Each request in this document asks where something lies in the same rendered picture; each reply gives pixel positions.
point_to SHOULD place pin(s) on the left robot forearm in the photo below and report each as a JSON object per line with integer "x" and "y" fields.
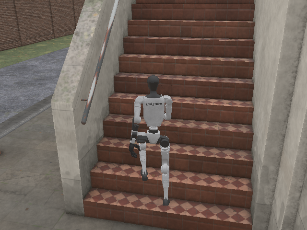
{"x": 134, "y": 132}

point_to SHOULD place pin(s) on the robot right foot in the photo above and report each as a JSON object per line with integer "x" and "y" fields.
{"x": 166, "y": 202}

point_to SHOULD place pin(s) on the left robot upper arm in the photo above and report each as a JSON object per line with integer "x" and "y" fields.
{"x": 137, "y": 109}

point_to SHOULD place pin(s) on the right robot upper arm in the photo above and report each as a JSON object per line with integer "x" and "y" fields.
{"x": 168, "y": 107}

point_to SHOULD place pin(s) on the left robot hand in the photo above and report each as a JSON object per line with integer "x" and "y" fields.
{"x": 131, "y": 147}

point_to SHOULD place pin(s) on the robot head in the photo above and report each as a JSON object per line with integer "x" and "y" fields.
{"x": 153, "y": 82}

